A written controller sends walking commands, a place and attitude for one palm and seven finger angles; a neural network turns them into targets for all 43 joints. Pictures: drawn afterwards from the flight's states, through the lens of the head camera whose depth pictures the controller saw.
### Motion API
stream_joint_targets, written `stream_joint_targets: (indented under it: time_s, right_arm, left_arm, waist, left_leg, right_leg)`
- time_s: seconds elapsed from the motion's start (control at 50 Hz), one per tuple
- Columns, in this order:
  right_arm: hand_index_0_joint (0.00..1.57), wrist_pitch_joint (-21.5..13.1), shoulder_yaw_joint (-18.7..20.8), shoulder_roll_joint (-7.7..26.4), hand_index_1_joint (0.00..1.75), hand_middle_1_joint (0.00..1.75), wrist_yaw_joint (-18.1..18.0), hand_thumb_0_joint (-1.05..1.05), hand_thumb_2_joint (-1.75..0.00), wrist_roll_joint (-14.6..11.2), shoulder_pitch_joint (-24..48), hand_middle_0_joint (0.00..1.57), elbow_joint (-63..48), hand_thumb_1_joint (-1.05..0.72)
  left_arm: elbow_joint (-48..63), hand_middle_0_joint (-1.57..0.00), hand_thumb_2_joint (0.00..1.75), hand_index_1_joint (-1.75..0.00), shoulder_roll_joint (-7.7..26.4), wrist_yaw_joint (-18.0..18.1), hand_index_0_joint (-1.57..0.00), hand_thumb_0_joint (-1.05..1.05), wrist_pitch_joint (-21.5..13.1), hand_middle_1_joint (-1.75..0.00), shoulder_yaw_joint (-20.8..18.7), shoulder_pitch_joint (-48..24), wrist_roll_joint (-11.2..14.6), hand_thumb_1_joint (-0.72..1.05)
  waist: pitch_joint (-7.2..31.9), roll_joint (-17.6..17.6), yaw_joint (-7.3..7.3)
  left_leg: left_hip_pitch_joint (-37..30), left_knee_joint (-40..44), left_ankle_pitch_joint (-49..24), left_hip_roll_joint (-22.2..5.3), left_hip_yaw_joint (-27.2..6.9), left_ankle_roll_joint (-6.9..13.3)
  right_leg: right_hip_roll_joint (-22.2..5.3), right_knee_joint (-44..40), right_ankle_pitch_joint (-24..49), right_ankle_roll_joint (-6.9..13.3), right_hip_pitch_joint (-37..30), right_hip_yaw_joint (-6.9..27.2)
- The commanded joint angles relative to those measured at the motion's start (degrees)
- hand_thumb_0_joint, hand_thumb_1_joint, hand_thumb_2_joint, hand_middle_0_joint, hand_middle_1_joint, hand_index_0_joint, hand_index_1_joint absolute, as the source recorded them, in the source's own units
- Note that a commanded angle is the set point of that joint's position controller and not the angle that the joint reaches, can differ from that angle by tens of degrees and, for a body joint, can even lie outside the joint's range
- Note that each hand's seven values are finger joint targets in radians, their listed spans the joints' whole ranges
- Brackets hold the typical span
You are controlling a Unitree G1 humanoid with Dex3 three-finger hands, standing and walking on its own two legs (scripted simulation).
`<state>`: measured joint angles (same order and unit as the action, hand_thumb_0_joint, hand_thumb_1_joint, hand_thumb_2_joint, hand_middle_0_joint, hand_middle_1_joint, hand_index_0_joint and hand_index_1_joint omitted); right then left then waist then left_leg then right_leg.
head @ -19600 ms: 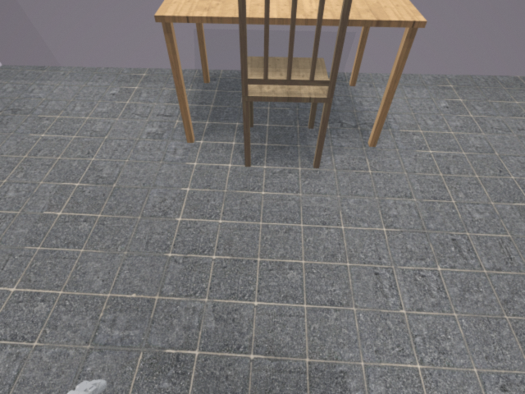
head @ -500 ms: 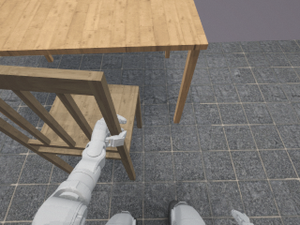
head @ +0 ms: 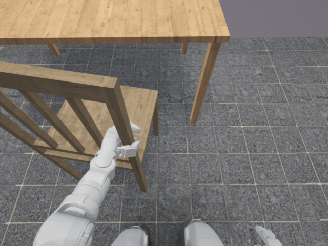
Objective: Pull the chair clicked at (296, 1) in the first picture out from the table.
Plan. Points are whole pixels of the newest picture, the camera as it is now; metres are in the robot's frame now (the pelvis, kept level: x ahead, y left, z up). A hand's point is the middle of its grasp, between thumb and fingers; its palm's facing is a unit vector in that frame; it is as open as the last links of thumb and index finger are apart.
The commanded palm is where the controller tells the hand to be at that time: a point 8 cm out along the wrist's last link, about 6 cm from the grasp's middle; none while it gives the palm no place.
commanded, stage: step backward, pulling the chair out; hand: left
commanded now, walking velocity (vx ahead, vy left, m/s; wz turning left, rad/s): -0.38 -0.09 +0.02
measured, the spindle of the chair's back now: (60, 126) +0.42 +0.31 -0.05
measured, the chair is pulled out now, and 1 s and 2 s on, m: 0.21 0.42 0.59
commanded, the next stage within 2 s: stop walking, hand still on the chair in 1.10 s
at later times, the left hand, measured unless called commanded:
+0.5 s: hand (128, 181) +0.26 +0.10 -0.06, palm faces -0.13 -0.98 -0.13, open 6.3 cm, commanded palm +0.27 +0.15 -0.06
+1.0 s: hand (130, 239) +0.14 +0.08 -0.06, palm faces -0.12 -0.98 -0.14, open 6.3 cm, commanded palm +0.15 +0.14 -0.06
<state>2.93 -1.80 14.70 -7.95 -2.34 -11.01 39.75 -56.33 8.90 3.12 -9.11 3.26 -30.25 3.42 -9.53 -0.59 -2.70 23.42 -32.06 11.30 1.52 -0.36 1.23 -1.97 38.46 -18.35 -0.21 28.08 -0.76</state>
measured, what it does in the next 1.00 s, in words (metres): walks backwards: right foot, then left foot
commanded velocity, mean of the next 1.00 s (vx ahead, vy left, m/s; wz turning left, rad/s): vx -0.37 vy -0.01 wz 0.05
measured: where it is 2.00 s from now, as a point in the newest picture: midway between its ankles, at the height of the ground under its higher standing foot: outside the picture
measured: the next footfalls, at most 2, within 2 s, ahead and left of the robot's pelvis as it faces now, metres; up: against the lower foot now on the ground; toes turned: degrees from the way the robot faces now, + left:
right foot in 0.08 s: +0.06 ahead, -0.13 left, +0.00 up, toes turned -2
left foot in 0.32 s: +0.01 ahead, +0.11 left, +0.00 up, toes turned -2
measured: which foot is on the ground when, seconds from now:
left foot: down 0.00-0.18, up 0.20-0.30, down 0.32-0.66, up 0.68-0.88, down 0.90-1.00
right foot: up 0.00-0.06, down 0.08-0.36, up 0.38-0.58, down 0.60-0.90, up 0.92-1.00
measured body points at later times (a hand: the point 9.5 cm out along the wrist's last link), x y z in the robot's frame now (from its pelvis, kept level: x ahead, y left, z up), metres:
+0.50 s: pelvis -0.09 +0.01 +0.01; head -0.01 +0.01 +0.45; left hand +0.27 +0.15 -0.05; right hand -0.01 -0.25 -0.13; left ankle -0.03 +0.11 -0.73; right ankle -0.06 -0.12 -0.70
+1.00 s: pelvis -0.22 -0.01 +0.00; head -0.14 -0.01 +0.44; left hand +0.14 +0.14 -0.05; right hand -0.13 -0.28 -0.13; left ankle -0.21 +0.14 -0.73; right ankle -0.14 -0.12 -0.72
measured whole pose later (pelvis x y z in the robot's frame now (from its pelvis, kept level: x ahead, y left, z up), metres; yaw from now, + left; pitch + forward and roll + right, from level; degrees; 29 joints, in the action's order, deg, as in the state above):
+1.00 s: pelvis -0.22 -0.01 +0.00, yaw +0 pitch +2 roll +2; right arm -0.8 -0.8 15.3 -7.3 -1.3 -12.4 42.7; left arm -59.7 7.1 2.8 -8.2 3.6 -31.3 3.4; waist -8.1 -1.2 -2.2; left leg 18.0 -32.1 16.3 0.7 -1.3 -1.4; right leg -2.1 38.1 -16.2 -0.4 27.5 -0.9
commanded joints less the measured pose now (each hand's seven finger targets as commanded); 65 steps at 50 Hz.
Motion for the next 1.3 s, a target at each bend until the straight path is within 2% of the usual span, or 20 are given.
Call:
stream_joint_targets:
  time_s: [0.0, 0.08, 0.14, 0.2, 0.28, 0.32, 0.38, 0.44, 0.56, 0.64, 0.68, 0.78, 0.86, 0.92, 0.98, 1.02, 1.06, 1.1, 1.2, 1.28]
  right_arm:
    - [0.20, -3.35, 2.85, 6.65, 0.30, 0.30, 0.26, 0.00, -0.90, 0.70, -3.79, 0.20, -2.40, -0.90]
    - [0.20, -4.04, 3.09, 6.74, 0.30, 0.30, 0.87, 0.00, -0.90, 0.94, -1.55, 0.20, -1.95, -0.90]
    - [0.20, -4.56, 3.67, 6.01, 0.30, 0.30, -0.03, 0.00, -0.90, -0.56, -2.58, 0.20, -2.36, -0.90]
    - [0.20, -4.45, 2.51, 5.50, 0.30, 0.30, -0.07, 0.00, -0.90, -0.30, -0.26, 0.20, -3.26, -0.90]
    - [0.20, -4.98, 1.25, 6.52, 0.30, 0.30, -0.79, 0.00, -0.90, -0.11, -1.78, 0.20, -2.05, -0.90]
    - [0.20, -4.36, 2.51, 9.06, 0.30, 0.30, -1.08, 0.00, -0.90, -0.05, -2.04, 0.20, -2.48, -0.90]
    - [0.20, -4.11, 1.91, 5.71, 0.30, 0.30, -0.05, 0.00, -0.90, 0.93, 0.14, 0.20, -4.55, -0.90]
    - [0.20, -5.70, 3.23, 6.61, 0.30, 0.30, 1.11, 0.00, -0.90, 1.61, -4.91, 0.20, -0.36, -0.90]
    - [0.20, -7.49, 3.59, 6.81, 0.30, 0.30, 2.23, 0.00, -0.90, 1.32, -3.47, 0.20, 0.02, -0.90]
    - [0.20, -7.80, 3.76, 5.44, 0.30, 0.30, 1.12, 0.00, -0.90, -0.94, -1.20, 0.20, -2.51, -0.90]
    - [0.20, -7.80, 3.61, 6.27, 0.30, 0.30, 0.79, 0.00, -0.90, 0.00, 1.57, 0.20, -2.10, -0.90]
    - [0.20, -7.76, 0.90, 5.68, 0.30, 0.30, -0.03, 0.00, -0.90, 0.04, -1.15, 0.20, -0.63, -0.90]
    - [0.20, -6.06, 2.61, 9.62, 0.30, 0.30, -0.74, 0.00, -0.90, 0.34, -3.14, 0.20, -1.13, -0.90]
    - [0.20, -5.48, 2.16, 5.56, 0.30, 0.30, 0.15, 0.00, -0.90, 1.27, -2.00, 0.20, -3.12, -0.90]
    - [0.20, -5.52, 3.34, 6.49, 0.30, 0.30, 1.26, 0.00, -0.90, 1.00, -5.20, 0.20, -1.09, -0.90]
    - [0.20, -5.38, 3.29, 6.18, 0.30, 0.30, 1.45, 0.00, -0.90, 0.11, -3.72, 0.20, -1.68, -0.90]
    - [0.20, -5.47, 3.63, 6.25, 0.30, 0.30, 0.80, 0.00, -0.90, -1.32, -3.65, 0.20, -2.44, -0.90]
    - [0.20, -6.01, 3.34, 6.54, 0.30, 0.30, 0.84, 0.00, -0.90, -1.17, -3.16, 0.20, -2.65, -0.90]
    - [0.20, -6.50, 1.22, 4.97, 0.30, 0.30, -0.06, 0.00, -0.90, 0.34, -4.08, 0.20, -4.37, -0.90]
    - [0.20, -4.56, 0.60, 4.59, 0.30, 0.30, -0.16, 0.00, -0.90, 0.85, 1.12, 0.20, -8.23, -0.90]
  left_arm:
    - [9.79, -0.50, 0.90, -1.45, 6.49, 1.63, -0.50, 0.00, -4.85, -1.45, -1.42, -22.99, -2.42, 0.90]
    - [8.06, -0.50, 0.90, -1.45, 8.79, 0.97, -0.50, 0.00, -6.38, -1.45, -2.36, -24.18, -3.60, 0.90]
    - [7.82, -0.50, 0.90, -1.45, 13.69, 1.87, -0.50, 0.00, -6.61, -1.45, -4.68, -21.59, -2.55, 0.90]
    - [6.64, -0.50, 0.90, -1.45, 13.03, 1.69, -0.50, 0.00, -5.05, -1.45, -4.42, -18.46, -2.29, 0.90]
    - [7.17, -0.50, 0.90, -1.45, 10.09, 1.80, -0.50, 0.00, -2.76, -1.45, -3.06, -19.17, -1.93, 0.90]
    - [9.22, -0.50, 0.90, -1.45, 9.77, 1.94, -0.50, 0.00, -3.04, -1.45, -2.41, -20.97, -1.98, 0.90]
    - [12.93, -0.50, 0.90, -1.45, 3.07, 1.10, -0.50, 0.00, -4.44, -1.45, 1.53, -27.11, -1.39, 0.90]
    - [7.24, -0.50, 0.90, -1.45, 5.53, 1.66, -0.50, 0.00, -5.27, -1.45, -1.67, -23.69, -2.33, 0.90]
    - [4.65, -0.50, 0.90, -1.45, 7.97, 0.32, -0.50, 0.00, -6.97, -1.45, -3.27, -22.30, -2.85, 0.90]
    - [5.28, -0.50, 0.90, -1.45, 15.19, 0.82, -0.50, 0.00, -6.37, -1.45, -6.24, -21.58, -2.22, 0.90]
    - [3.87, -0.50, 0.90, -1.45, 13.03, 1.37, -0.50, 0.00, -5.03, -1.45, -6.16, -16.66, -2.20, 0.90]
    - [4.42, -0.50, 0.90, -1.45, 11.34, 2.77, -0.50, 0.00, -2.31, -1.45, -5.93, -17.01, -2.07, 0.90]
    - [9.66, -0.50, 0.90, -1.45, 8.73, 2.39, -0.50, 0.00, -2.66, -1.45, -2.28, -22.12, -1.89, 0.90]
    - [13.74, -0.50, 0.90, -1.45, 1.80, 1.15, -0.50, 0.00, -3.62, -1.45, 2.33, -28.18, -1.59, 0.90]
    - [8.22, -0.50, 0.90, -1.45, 4.79, 1.19, -0.50, 0.00, -4.19, -1.45, -1.47, -24.33, -2.22, 0.90]
    - [5.93, -0.50, 0.90, -1.45, 4.69, 0.63, -0.50, 0.00, -4.27, -1.45, -0.56, -23.08, -2.59, 0.90]
    - [5.51, -0.50, 0.90, -1.45, 8.98, 0.66, -0.50, 0.00, -3.99, -1.45, -2.36, -21.32, -1.16, 0.90]
    - [3.22, -0.50, 0.90, -1.45, 9.43, 0.77, -0.50, 0.00, -2.52, -1.45, -3.31, -17.61, -0.98, 0.90]
    - [15.05, -0.50, 0.90, -1.45, 6.78, 1.27, -0.50, 0.00, -2.26, -1.45, -2.07, -17.04, -1.28, 0.90]
    - [20.24, -0.50, 0.90, -1.45, 0.15, 1.12, -0.50, 0.00, -1.39, -1.45, 3.10, -15.65, -1.73, 0.90]
  waist:
    - [32.57, 7.35, 0.16]
    - [25.85, 11.01, 0.28]
    - [32.85, -3.91, -0.79]
    - [29.23, -3.86, 1.15]
    - [27.79, -5.27, -0.58]
    - [28.26, 4.04, 0.47]
    - [30.80, 18.39, 0.29]
    - [32.56, 8.80, -0.03]
    - [27.30, 15.23, 0.13]
    - [24.61, -9.55, -0.21]
    - [24.42, -6.32, 3.25]
    - [27.61, -6.62, 1.06]
    - [27.49, 6.00, 0.72]
    - [29.99, 17.88, 0.02]
    - [30.76, 8.43, 0.57]
    - [29.31, 2.49, 0.35]
    - [30.11, -9.65, 0.82]
    - [29.05, -6.88, 2.76]
    - [31.49, -4.81, 0.78]
    - [25.94, 13.61, 1.85]
  left_leg:
    - [-24.68, 1.67, -40.45, -15.59, -11.44, 4.67]
    - [-13.59, 1.98, -26.13, -12.76, -8.14, 1.83]
    - [-10.81, -6.15, -8.77, -5.04, -1.22, -2.53]
    - [-2.73, -15.96, 14.68, -1.09, -4.80, -3.34]
    - [-7.90, 1.40, 4.65, -2.83, -4.49, -2.64]
    - [-13.06, 8.22, -21.12, -10.11, -9.67, 0.49]
    - [-18.51, 12.94, -16.12, -17.92, -18.24, 5.89]
    - [-34.63, 3.64, -50.15, -19.12, -16.28, 7.80]
    - [-21.17, 4.24, -27.82, -16.37, -12.42, 5.33]
    - [-6.17, -11.36, 12.26, -2.22, 0.25, -2.90]
    - [-0.59, -31.66, 18.05, 0.22, -4.97, -3.77]
    - [-2.68, -9.40, 17.39, -1.18, -3.84, -3.62]
    - [-13.81, 8.68, -18.44, -11.73, -11.13, 1.37]
    - [-19.30, 8.21, -28.30, -16.69, -12.80, 4.83]
    - [-25.60, -0.75, -44.70, -15.72, -10.47, 4.23]
    - [-14.76, -3.71, -30.10, -11.29, -5.16, -0.26]
    - [-4.21, -11.50, 9.81, -3.22, -1.31, -3.65]
    - [-0.38, -20.23, 20.22, -1.72, -4.72, -3.14]
    - [-14.45, 6.10, 9.18, -2.09, -0.02, -1.66]
    - [-6.79, 19.95, 15.75, -15.99, -15.09, 6.20]
  right_leg:
    - [0.02, -2.26, 4.81, 0.06, -7.32, 1.56]
    - [-2.28, -7.64, 15.26, 0.77, -11.41, 2.83]
    - [-10.53, -13.83, 29.72, 1.87, -17.79, 9.84]
    - [-18.26, -18.72, 24.57, 8.24, -17.76, 14.49]
    - [-13.36, -12.73, 31.77, 4.93, -19.80, 5.87]
    - [-3.48, -5.88, 21.71, -0.56, -14.04, 1.40]
    - [1.09, 11.81, -9.15, 0.31, -2.52, 1.66]
    - [1.57, 5.36, -9.20, 0.15, 1.42, 2.51]
    - [1.61, -8.92, 0.14, 0.41, -11.42, 2.12]
    - [-14.58, -22.81, 2.49, 5.22, -11.04, 14.51]
    - [-20.90, -24.49, 4.63, 12.68, -9.36, 20.21]
    - [-16.13, -14.90, 35.66, 8.32, -24.25, 8.46]
    - [-3.46, -4.88, 18.40, -0.85, -12.20, 0.78]
    - [-0.53, 6.33, -1.25, -0.55, -5.41, 0.69]
    - [0.11, -3.30, 7.84, 0.41, -7.96, 1.62]
    - [-4.04, -10.38, 30.80, 1.01, -18.61, 3.85]
    - [-14.92, -16.56, 30.48, 5.40, -22.70, 14.02]
    - [-18.94, -18.88, 24.80, 9.77, -21.96, 16.92]
    - [-12.20, -16.56, 11.04, 4.42, -18.54, 7.96]
    - [0.36, 4.20, -4.11, -0.61, -14.89, 0.68]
